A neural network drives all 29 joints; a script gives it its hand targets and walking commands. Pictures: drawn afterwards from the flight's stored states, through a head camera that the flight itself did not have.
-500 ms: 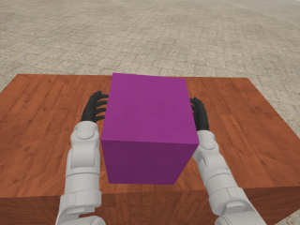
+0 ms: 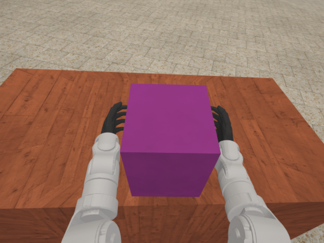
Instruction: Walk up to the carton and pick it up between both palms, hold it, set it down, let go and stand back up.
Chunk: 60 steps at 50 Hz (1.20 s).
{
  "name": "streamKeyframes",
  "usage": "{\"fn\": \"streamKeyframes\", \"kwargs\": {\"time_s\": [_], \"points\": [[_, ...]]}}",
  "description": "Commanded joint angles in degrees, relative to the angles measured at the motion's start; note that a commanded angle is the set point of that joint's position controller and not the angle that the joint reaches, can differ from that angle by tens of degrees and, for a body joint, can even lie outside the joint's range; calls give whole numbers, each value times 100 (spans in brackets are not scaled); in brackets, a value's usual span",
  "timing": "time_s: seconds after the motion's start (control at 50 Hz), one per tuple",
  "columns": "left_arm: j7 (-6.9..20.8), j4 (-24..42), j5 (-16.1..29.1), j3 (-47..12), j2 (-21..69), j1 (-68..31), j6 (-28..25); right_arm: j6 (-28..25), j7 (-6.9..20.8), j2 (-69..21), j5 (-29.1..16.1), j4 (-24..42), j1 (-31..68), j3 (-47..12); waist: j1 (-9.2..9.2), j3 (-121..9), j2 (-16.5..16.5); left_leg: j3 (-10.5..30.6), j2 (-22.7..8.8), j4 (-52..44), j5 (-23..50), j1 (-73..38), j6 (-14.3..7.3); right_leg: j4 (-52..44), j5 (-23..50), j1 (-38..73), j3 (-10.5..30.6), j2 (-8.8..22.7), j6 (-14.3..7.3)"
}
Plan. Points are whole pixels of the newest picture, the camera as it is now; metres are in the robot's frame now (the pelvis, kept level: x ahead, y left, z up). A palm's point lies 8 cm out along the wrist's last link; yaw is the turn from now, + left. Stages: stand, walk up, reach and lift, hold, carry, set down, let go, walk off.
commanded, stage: set down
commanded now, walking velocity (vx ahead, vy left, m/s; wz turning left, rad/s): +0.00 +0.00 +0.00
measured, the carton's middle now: (167, 143) +0.39 +0.01 +0.04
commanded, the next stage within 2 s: none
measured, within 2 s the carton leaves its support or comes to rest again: rests again in 1.88 s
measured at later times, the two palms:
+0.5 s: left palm (116, 137) +0.38 +0.14 +0.07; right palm (225, 142) +0.38 -0.15 +0.07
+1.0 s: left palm (118, 140) +0.39 +0.14 +0.04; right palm (223, 142) +0.39 -0.15 +0.06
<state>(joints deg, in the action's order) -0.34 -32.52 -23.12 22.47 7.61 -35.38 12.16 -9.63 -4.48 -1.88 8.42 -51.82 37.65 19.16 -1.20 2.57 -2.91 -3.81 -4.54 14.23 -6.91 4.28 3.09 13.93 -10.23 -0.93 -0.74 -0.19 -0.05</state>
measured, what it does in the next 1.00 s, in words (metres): stands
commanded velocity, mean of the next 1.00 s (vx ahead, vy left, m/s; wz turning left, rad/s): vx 0.00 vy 0.00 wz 0.00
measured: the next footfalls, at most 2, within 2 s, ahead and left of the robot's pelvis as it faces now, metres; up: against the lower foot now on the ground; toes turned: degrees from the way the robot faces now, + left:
none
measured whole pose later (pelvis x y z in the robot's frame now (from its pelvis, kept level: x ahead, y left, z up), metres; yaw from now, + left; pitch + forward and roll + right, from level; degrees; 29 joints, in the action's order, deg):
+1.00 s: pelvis +0.01 +0.01 +0.00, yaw -2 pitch +4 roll +0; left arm -1.6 -44.3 -25.9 29.6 8.8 -37.8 2.3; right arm -11.3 0.8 -4.8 24.0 -53.3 39.7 33.8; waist -1.4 -0.1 -2.8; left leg -6.0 -4.5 15.3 -7.5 11.8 2.7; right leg 16.6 -10.9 -10.1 1.0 0.1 0.4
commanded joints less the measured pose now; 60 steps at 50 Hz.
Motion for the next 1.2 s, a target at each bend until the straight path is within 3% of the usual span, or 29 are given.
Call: {"fn": "streamKeyframes", "kwargs": {"time_s": [0.0,0.14,0.24,0.4,0.52,0.58,0.6,0.62,0.68,0.8,0.92,1.0,1.08,1.14,1.18], "points": [[417,827,432,-2169,2732,-3335,-671,-624,707,-2488,232,982,3725,-1767,53,-3129,284,-414,421,564,2696,-1661,12,220,2962,223,-642,-296,283],[506,533,474,-2144,2765,-3164,-776,-655,586,-2669,431,781,3424,-1743,235,-3074,22,-397,454,532,2597,-1214,-33,425,3968,621,-556,-202,420],[619,263,357,-1899,2733,-3019,-739,-648,585,-2704,497,611,3357,-1595,204,-2795,27,-400,459,406,2294,-895,-71,459,3941,724,-550,-153,445],[470,86,204,-1615,2693,-3222,-871,-692,794,-2591,543,536,3669,-1309,-108,-2937,343,-456,392,440,2348,-1064,-20,325,2921,140,-624,-232,289],[180,90,248,-1610,2707,-3765,-1163,-710,977,-2459,820,536,3914,-849,-138,-3451,495,-477,296,526,2292,-1447,35,119,1862,-687,-646,-278,150],[115,-123,206,-1462,2617,-3919,-1216,-607,1051,-2403,1074,367,3895,-513,-63,-3334,351,-503,274,414,1803,-1405,-25,13,1266,-922,-628,-241,166],[110,-325,105,-1262,2421,-3939,-1160,-533,1068,-2452,1299,429,3757,-375,84,-2935,129,-553,305,257,939,-1031,-181,22,1082,-816,-587,-119,248],[146,-451,97,-1116,2335,-3952,-1117,-426,1095,-2457,1435,393,3790,-188,67,-2791,17,-577,327,94,498,-756,-259,86,960,-707,-566,-93,316],[271,-703,65,-829,2253,-3895,-1060,-233,1157,-2577,1704,291,3608,81,95,-2581,-185,-656,376,-86,203,-512,-360,102,789,-499,-504,-55,413],[274,-701,-162,-594,2381,-3598,-1235,-313,1230,-2739,1817,209,3395,120,-22,-2928,81,-611,356,196,1162,-838,-191,312,2014,-278,-525,-94,430],[61,-511,-246,-817,2523,-3272,-1442,-653,1223,-2690,1613,-18,3199,-119,-142,-3054,450,-585,222,692,2771,-1331,-35,383,2322,-898,-674,-255,244],[-85,-480,-116,-1116,2647,-3253,-1698,-940,1160,-2680,1552,-95,3179,-323,-131,-3420,511,-562,133,926,3466,-1479,-2,396,2589,-1280,-675,-300,132],[-127,-651,69,-1334,2727,-3287,-2091,-1190,1040,-2856,1576,-119,3193,-623,-81,-3920,353,-574,212,968,3333,-776,-57,643,3608,-759,-537,-216,160],[-10,-1067,73,-1190,2615,-3063,-2304,-1235,953,-3086,1580,-230,3087,-909,-123,-3716,80,-599,361,692,2338,453,-208,948,4586,360,-304,-18,298],[79,-1303,72,-1084,2586,-3045,-2441,-1287,913,-3168,1625,-324,3058,-985,-143,-3667,-29,-598,380,500,1901,819,-274,1027,4817,629,-225,53,357]]}}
